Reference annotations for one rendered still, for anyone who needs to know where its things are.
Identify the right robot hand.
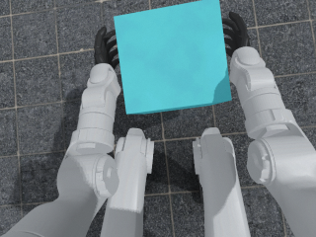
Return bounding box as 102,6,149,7
221,11,251,58

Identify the right robot upper arm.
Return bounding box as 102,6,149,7
246,135,316,237

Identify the robot left shin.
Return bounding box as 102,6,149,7
114,127,146,160

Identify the robot left forearm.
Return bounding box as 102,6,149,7
56,63,121,188

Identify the robot left thigh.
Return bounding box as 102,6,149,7
100,133,154,237

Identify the carton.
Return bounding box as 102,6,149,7
114,0,232,115

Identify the robot right forearm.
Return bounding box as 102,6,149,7
229,46,316,153

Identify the left robot upper arm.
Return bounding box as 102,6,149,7
0,153,119,237

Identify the left robot hand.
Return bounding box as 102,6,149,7
94,26,119,70

